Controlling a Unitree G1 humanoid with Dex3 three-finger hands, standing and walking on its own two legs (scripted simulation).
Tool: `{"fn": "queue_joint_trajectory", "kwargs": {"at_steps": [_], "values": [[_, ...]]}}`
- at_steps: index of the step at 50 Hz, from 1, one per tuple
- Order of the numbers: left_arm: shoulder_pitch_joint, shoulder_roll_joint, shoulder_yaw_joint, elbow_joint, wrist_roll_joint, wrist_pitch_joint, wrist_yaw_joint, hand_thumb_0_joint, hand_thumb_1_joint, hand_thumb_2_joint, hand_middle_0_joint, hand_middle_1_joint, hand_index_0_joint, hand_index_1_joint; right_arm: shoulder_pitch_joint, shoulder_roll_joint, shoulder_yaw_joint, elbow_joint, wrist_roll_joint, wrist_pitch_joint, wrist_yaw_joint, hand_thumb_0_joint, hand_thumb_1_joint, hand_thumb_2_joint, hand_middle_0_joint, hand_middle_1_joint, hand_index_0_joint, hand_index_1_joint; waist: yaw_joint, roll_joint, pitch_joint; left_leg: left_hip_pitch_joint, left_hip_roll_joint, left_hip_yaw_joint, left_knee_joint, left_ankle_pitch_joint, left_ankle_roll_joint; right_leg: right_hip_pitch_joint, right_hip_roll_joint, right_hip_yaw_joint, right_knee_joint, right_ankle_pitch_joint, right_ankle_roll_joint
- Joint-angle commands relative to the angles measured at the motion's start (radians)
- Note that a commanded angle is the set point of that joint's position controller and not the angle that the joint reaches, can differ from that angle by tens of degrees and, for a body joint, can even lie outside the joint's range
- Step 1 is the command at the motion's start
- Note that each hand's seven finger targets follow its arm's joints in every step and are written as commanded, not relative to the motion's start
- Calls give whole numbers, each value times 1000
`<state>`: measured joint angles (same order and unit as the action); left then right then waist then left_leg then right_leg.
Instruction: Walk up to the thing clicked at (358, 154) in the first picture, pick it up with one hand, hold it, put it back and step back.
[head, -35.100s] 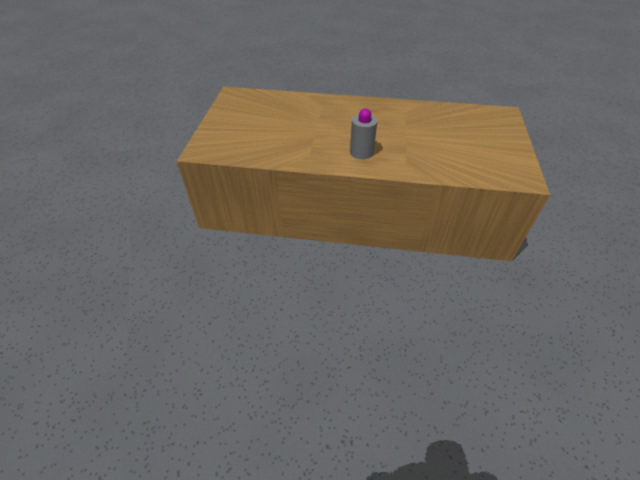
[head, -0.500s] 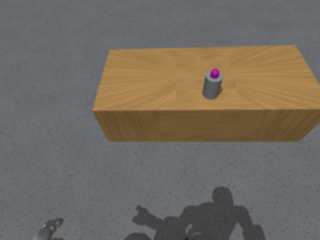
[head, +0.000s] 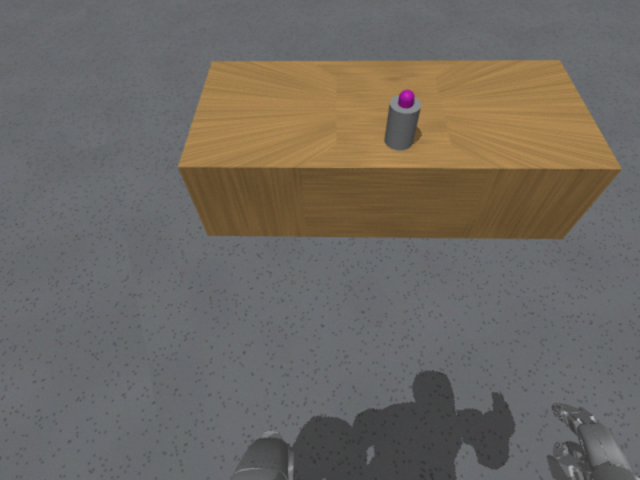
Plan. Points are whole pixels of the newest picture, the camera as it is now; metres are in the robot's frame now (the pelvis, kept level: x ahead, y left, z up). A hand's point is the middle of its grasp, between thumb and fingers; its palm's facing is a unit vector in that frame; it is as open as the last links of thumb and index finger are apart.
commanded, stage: step back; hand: right
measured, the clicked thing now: (402, 117) +1.09 -0.20 -0.30
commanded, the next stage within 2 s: stand in 1.16 s
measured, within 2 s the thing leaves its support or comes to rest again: neither
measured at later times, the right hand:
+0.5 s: hand out of the picture +0.01 -0.25 -0.13, palm faces -0.04 +0.94 -0.34, open 7.4 cm
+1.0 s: hand out of the picture +0.10 -0.21 -0.13, palm faces -0.09 +0.93 -0.36, open 7.4 cm
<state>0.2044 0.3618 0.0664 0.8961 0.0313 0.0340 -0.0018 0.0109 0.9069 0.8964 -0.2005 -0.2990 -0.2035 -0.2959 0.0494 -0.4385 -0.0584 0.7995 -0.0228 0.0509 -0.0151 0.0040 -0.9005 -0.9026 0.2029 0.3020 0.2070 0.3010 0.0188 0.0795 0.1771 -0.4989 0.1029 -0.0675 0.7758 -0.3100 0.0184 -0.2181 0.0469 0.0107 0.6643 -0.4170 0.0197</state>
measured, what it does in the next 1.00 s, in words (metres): steps on the spot: left foot, then left foot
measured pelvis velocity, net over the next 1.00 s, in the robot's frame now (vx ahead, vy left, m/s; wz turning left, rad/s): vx -0.01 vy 0.04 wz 0.06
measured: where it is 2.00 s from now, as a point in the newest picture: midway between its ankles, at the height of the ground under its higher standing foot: outside the picture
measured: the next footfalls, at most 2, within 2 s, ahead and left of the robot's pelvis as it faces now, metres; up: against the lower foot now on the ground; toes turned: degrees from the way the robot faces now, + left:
left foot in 0.24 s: -0.01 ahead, +0.13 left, +0.00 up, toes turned +0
left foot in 0.78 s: +0.03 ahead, +0.16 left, +0.00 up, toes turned +4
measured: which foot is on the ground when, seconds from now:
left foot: up 0.00-0.22, down 0.24-0.54, up 0.56-0.76, down 0.78-1.00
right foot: down 0.00-1.00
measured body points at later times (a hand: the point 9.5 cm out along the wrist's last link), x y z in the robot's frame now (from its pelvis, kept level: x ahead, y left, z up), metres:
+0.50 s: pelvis -0.06 +0.00 +0.02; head -0.05 +0.00 +0.47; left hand +0.00 +0.33 -0.10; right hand +0.01 -0.30 -0.11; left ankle -0.05 +0.13 -0.71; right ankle -0.04 -0.12 -0.71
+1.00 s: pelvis -0.01 +0.04 +0.02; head +0.02 +0.05 +0.47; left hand +0.05 +0.36 -0.12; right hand +0.11 -0.25 -0.10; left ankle -0.01 +0.15 -0.71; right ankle -0.03 -0.11 -0.71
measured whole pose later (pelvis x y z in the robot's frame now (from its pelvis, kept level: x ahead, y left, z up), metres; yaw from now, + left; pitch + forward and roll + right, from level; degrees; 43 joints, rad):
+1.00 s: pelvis -0.01 +0.04 +0.02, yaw +4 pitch -1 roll -1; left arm 0.13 0.39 0.04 1.02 0.01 -0.01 0.00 0.01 0.91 0.90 -0.20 -0.30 -0.20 -0.30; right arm 0.12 -0.33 -0.03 1.02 -0.01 -0.01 0.01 0.01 -0.90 -0.90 0.20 0.30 0.21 0.30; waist 0.02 -0.02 0.08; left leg -0.29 0.01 -0.01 0.62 -0.30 0.00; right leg -0.20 -0.03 -0.02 0.57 -0.35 0.02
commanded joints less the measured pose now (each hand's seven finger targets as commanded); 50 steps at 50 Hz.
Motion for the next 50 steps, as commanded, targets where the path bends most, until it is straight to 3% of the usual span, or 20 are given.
{"fn": "queue_joint_trajectory", "kwargs": {"at_steps": [1, 4, 8, 12, 14, 15, 16, 18, 22, 25, 27, 28, 29, 32, 36, 39, 40, 42, 43, 50], "values": [[-56, 398, 98, -107, 17, -46, 31, 0, 900, 900, -200, -300, -200, -300, 2, -183, -64, -63, 3, -9, -20, 0, -900, -900, 200, 300, 200, 300, 30, -307, -130, 30, -95, -147, 348, -262, -22, -267, -469, 571, -356, 99, -307], [-100, 275, 65, -98, 13, -57, 36, 0, 900, 900, -200, -300, -200, -300, 74, -132, -38, -3, 16, -18, -8, 0, -900, -900, 200, 300, 200, 300, -29, -193, -136, 12, -176, -79, 370, -147, -18, -120, -264, 193, -193, 388, -208], [6, 305, 77, -75, 27, -63, 31, 0, 900, 900, -200, -300, -200, -300, 35, -131, -36, -6, -4, -39, 5, 0, -900, -900, 200, 300, 200, 300, 46, -266, -147, 0, -119, 8, 65, -194, -35, 30, -253, 222, -199, 154, -199], [-26, 263, 51, -73, 5, -43, 18, 0, 900, 900, -200, -300, -200, -300, 170, -112, -53, 80, -17, -71, 12, 0, -900, -900, 200, 300, 200, 300, -15, -238, -208, 346, -144, 63, -430, -48, -8, -62, -229, 165, -61, 132, -146], [24, 136, 15, -74, -16, -41, 16, 0, 900, 900, -200, -300, -200, -300, 151, -220, -78, 75, -35, -81, 6, 0, -900, -900, 200, 300, 200, 300, 5, 114, -204, 484, 151, -457, -521, -222, 105, -393, -55, -9, 229, -95, -41], [-63, 244, 43, -57, -7, -44, 28, 0, 900, 900, -200, -300, -200, -300, 129, -303, -84, 72, -20, -78, 13, 0, -900, -900, 200, 300, 200, 300, -40, 96, -137, 221, 240, -558, -571, -480, 231, -292, -97, 40, 263, -182, -37], [-79, 287, 51, -46, -4, -49, 22, 0, 900, 900, -200, -300, -200, -300, 73, -288, -85, 66, -20, -78, 17, 0, -900, -900, 200, 300, 200, 300, -23, 52, -72, 112, 236, -522, -578, -518, 237, -224, -112, 51, 282, -158, -44], [-32, 240, 51, -22, -16, -54, 4, 0, 900, 900, -200, -300, -200, -300, 44, -191, -54, 66, -27, -85, 18, 0, -900, -900, 200, 300, 200, 300, 13, 48, -68, 176, 107, -286, -525, -352, 164, -215, -113, 43, 192, -76, -49], [-15, 214, 55, 13, -9, -66, -4, 0, 900, 900, -200, -300, -200, -300, 94, -194, -59, 90, -22, -79, 26, 0, -900, -900, 200, 300, 200, 300, -13, 82, -96, 147, 81, -232, -487, -289, 146, -60, -56, -45, -10, -28, -34], [82, 212, 58, 60, 3, -87, 13, 0, 900, 900, -200, -300, -200, -300, 76, -112, -32, 76, -2, -57, 26, 0, -900, -900, 200, 300, 200, 300, 51, -22, -170, 54, -6, -83, -255, -191, 68, 203, -51, -7, -267, 101, -53], [94, 336, 88, 51, 18, -94, 24, 0, 900, 900, -200, -300, -200, -300, 65, -59, -18, 54, -3, -59, 15, 0, -900, -900, 200, 300, 200, 300, 80, -232, -153, -148, -174, -27, 71, -254, 1, 197, -381, 497, -457, -253, -187], [-4, 360, 90, 16, 20, -95, 24, 0, 900, 900, -200, -300, -200, -300, 95, -123, -35, 76, -11, -59, 8, 0, -900, -900, 200, 300, 200, 300, 44, -174, -93, -82, -95, -73, 143, -243, -8, 40, -481, 567, -467, -331, -262], [-67, 342, 86, -5, 12, -97, 23, 0, 900, 900, -200, -300, -200, -300, 142, -154, -44, 97, -8, -65, 10, 0, -900, -900, 200, 300, 200, 300, 8, -164, -63, -20, -57, -74, 144, -220, -8, -34, -477, 531, -446, -271, -285], [-47, 269, 59, 7, 7, -109, 21, 0, 900, 900, -200, -300, -200, -300, 135, -116, -36, 117, -3, -73, 22, 0, -900, -900, 200, 300, 200, 300, 9, -162, -99, 34, -85, -58, 65, -143, -7, 13, -319, 260, -376, 48, -201], [-93, 279, 53, 4, 2, -102, 12, 0, 900, 900, -200, -300, -200, -300, 162, -99, -34, 129, -5, -80, 29, 0, -900, -900, 200, 300, 200, 300, -6, -235, -127, 172, -86, 65, -123, -84, -20, -36, -286, 133, -300, 231, -182], [-100, 237, 30, 1, -10, -80, 8, 0, 900, 900, -200, -300, -200, -300, 198, -95, -43, 162, -7, -91, 16, 0, -900, -900, 200, 300, 200, 300, -37, -183, -178, 342, -123, 91, -322, 149, -9, -62, -222, 40, -116, 419, -117], [-86, 208, 19, -2, -15, -74, 8, 0, 900, 900, -200, -300, -200, -300, 195, -119, -49, 161, -10, -96, 9, 0, -900, -900, 200, 300, 200, 300, -37, -136, -207, 403, -65, 15, -327, 240, 16, -100, -188, 11, -44, 431, -87], [-71, 193, 17, 15, -35, -55, 13, 0, 900, 900, -200, -300, -200, -300, 129, -220, -53, 136, -2, -101, 2, 0, -900, -900, 200, 300, 200, 300, -9, 33, -233, 310, 184, -306, -405, 206, 169, -97, -63, -45, 51, 21, -32], [-61, 210, 18, 38, -31, -51, 16, 0, 900, 900, -200, -300, -200, -300, 72, -229, -56, 132, 1, -96, 4, 0, -900, -900, 200, 300, 200, 300, 1, 47, -214, 228, 208, -315, -413, 171, 203, -24, -81, -27, 42, -51, -36], [-58, 243, 19, 79, -23, -75, 19, 0, 900, 900, -200, -300, -200, -300, 32, -114, -16, 151, 19, -90, -4, 0, -900, -900, 200, 300, 200, 300, 1, -10, -310, 280, 8, -14, -243, 503, 27, 147, -168, 54, -150, 484, -74]]}}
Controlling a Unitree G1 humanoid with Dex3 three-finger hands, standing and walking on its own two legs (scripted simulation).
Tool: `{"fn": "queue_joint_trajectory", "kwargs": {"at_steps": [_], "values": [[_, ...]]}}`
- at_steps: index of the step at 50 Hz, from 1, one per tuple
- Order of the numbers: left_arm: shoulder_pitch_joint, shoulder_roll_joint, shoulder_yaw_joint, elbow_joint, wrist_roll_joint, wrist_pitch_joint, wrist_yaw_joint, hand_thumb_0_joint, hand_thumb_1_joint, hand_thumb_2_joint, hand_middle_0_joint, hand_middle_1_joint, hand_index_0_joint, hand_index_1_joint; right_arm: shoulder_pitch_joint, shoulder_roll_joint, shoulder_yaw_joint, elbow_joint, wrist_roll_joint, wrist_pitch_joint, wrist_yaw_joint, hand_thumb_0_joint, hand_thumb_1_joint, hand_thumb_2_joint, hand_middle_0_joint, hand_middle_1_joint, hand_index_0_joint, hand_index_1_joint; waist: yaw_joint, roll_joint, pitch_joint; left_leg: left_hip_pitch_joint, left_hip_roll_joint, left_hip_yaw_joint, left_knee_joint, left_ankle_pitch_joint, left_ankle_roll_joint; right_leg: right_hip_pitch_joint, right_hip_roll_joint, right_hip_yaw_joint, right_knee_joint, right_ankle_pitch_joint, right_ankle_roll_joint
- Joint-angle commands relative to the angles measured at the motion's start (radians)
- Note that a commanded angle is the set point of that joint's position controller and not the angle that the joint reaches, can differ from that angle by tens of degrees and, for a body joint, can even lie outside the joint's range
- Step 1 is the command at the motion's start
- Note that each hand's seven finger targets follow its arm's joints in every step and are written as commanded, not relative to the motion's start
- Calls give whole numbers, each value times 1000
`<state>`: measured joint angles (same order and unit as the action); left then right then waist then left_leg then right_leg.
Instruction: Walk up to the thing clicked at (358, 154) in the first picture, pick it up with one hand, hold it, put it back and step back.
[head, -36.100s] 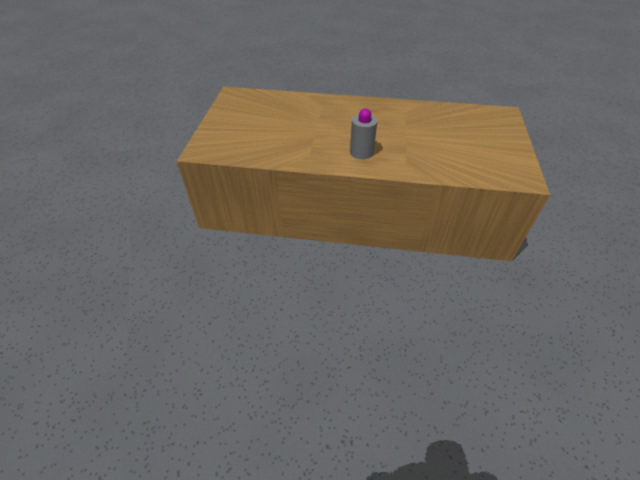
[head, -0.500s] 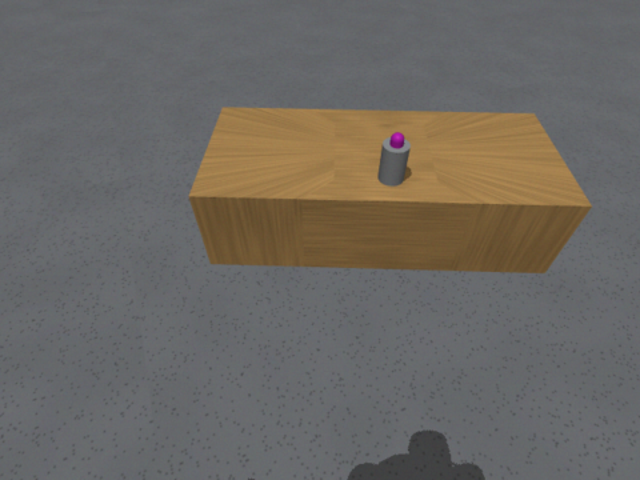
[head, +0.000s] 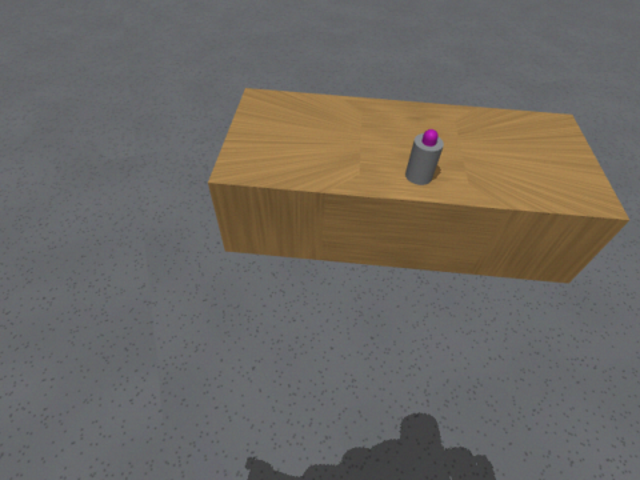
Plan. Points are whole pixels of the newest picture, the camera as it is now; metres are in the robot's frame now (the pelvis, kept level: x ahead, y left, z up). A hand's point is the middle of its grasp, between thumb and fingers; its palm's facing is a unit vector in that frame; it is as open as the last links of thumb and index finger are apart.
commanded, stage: step back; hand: right
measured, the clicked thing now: (425, 154) +1.08 -0.30 -0.31
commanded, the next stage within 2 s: stand in 0.16 s
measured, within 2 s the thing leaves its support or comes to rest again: neither
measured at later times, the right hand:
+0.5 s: hand out of the picture +0.09 -0.26 -0.13, palm faces +0.01 +0.94 -0.33, open 7.4 cm
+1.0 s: hand out of the picture +0.05 -0.26 -0.14, palm faces +0.00 +0.95 -0.33, open 7.4 cm
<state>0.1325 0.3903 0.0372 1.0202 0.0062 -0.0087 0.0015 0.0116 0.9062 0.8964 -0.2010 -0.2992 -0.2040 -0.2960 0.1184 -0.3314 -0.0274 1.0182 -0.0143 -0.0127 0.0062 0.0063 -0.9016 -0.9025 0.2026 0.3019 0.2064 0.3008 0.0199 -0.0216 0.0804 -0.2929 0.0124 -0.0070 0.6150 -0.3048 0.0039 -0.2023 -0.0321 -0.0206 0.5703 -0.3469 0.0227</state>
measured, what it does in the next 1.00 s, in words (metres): stands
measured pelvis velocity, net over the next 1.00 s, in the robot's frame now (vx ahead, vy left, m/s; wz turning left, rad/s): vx -0.01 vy -0.01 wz -0.01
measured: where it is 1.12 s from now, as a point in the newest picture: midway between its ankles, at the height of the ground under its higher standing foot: outside the picture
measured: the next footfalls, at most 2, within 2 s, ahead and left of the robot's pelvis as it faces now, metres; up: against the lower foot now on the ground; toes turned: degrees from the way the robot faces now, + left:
none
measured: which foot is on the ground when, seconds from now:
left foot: down 0.00-1.00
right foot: down 0.00-1.00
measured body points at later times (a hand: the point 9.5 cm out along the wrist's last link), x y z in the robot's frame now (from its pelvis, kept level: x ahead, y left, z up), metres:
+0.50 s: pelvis -0.01 -0.01 +0.02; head +0.01 +0.00 +0.47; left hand +0.08 +0.29 -0.12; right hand +0.09 -0.31 -0.11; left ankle +0.01 +0.12 -0.73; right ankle -0.03 -0.14 -0.73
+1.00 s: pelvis -0.01 -0.01 +0.02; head +0.00 -0.01 +0.47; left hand +0.06 +0.30 -0.11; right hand +0.05 -0.31 -0.12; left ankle +0.01 +0.12 -0.73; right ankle -0.03 -0.14 -0.73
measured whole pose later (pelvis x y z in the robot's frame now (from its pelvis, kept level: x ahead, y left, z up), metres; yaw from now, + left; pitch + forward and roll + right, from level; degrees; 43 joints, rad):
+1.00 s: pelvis -0.01 -0.01 +0.02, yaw -1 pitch -2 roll +0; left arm 0.12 0.35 0.00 1.14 0.01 -0.01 -0.01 0.01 0.91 0.90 -0.20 -0.30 -0.20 -0.30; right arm 0.11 -0.34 -0.01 1.16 -0.01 -0.01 0.01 0.01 -0.90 -0.90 0.20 0.30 0.20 0.30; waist -0.01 0.00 0.05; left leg -0.15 0.01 0.01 0.32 -0.14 -0.01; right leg -0.09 -0.03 -0.01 0.33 -0.20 0.02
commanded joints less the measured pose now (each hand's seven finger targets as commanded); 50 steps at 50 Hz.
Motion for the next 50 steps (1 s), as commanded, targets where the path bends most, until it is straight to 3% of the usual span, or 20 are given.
{"fn": "queue_joint_trajectory", "kwargs": {"at_steps": [1, 6, 8, 16, 21, 29, 33, 35, 38, 45, 50], "values": [[-18, 214, 46, -47, 2, -31, 15, 0, 900, 900, -200, -300, -200, -300, -39, -217, -44, -59, 9, -25, -26, 0, -900, -900, 200, 300, 200, 300, -7, 74, -201, 89, 99, -76, -98, 464, 36, 115, -93, 87, -59, 407, -76], [-53, 189, 35, -34, 5, -23, 17, 0, 900, 900, -200, -300, -200, -300, -82, -231, -49, -32, 6, -26, -25, 0, -900, -900, 200, 300, 200, 300, -5, 49, -193, 151, 131, -96, -138, 531, 56, 84, -69, 41, -75, 385, -53], [-45, 153, 13, -5, -8, -23, 11, 0, 900, 900, -200, -300, -200, -300, -71, -233, -36, -17, 7, -25, -22, 0, -900, -900, 200, 300, 200, 300, -13, 32, -160, 155, 130, -110, -182, 467, 49, 90, -84, 75, -149, 383, -45], [-89, 167, 7, 22, -2, -33, 10, 0, 900, 900, -200, -300, -200, -300, -115, -212, -31, 12, 11, -28, -12, 0, -900, -900, 200, 300, 200, 300, -19, 3, -164, 238, 122, -82, -246, 484, 21, 125, -103, 75, -230, 436, -38], [-104, 173, 7, 36, 2, -33, 8, 0, 900, 900, -200, -300, -200, -300, -130, -205, -25, 28, 9, -22, -5, 0, -900, -900, 200, 300, 200, 300, -21, 9, -109, 200, 108, -75, -307, 275, 13, 93, -103, 87, -300, 262, -31], [-89, 174, 7, 57, 3, -35, 4, 0, 900, 900, -200, -300, -200, -300, -107, -215, -24, 57, 4, -23, -1, 0, -900, -900, 200, 300, 200, 300, -20, 38, -105, 178, 108, -77, -344, 181, 4, 91, -103, 95, -327, 172, -35], [-83, 173, 7, 60, 2, -36, 2, 0, 900, 900, -200, -300, -200, -300, -87, -221, -22, 68, 6, -27, -4, 0, -900, -900, 200, 300, 200, 300, -22, 39, -117, 182, 115, -82, -344, 233, 6, 111, -105, 95, -319, 232, -33], [-76, 173, 6, 65, 4, -32, 3, 0, 900, 900, -200, -300, -200, -300, -93, -217, -22, 70, 4, -24, -4, 0, -900, -900, 200, 300, 200, 300, -21, 17, -87, 172, 111, -86, -351, 173, 3, 80, -97, 89, -328, 165, -32], [-76, 178, 6, 63, 4, -29, 3, 0, 900, 900, -200, -300, -200, -300, -75, -218, -21, 72, 3, -20, -5, 0, -900, -900, 200, 300, 200, 300, -26, 0, -88, 174, 110, -83, -350, 170, 4, 62, -98, 93, -333, 140, -35], [-67, 174, 3, 61, 1, -27, 2, 0, 900, 900, -200, -300, -200, -300, -56, -224, -16, 77, 4, -25, -8, 0, -900, -900, 200, 300, 200, 300, -23, 15, -97, 164, 120, -88, -348, 219, 7, 96, -102, 93, -309, 205, -39], [-49, 167, 0, 64, 0, -24, 0, 0, 900, 900, -200, -300, -200, -300, -58, -230, -13, 77, 5, -25, -8, 0, -900, -900, 200, 300, 200, 300, -20, 30, -76, 166, 117, -87, -357, 179, 7, 63, -97, 92, -314, 170, -38]]}}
